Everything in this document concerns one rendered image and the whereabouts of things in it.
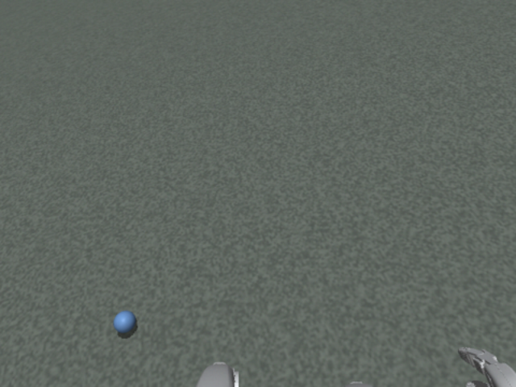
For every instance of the right robot hand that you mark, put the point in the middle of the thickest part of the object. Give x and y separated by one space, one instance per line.
497 374

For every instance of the ball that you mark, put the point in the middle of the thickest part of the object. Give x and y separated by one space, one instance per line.
124 321

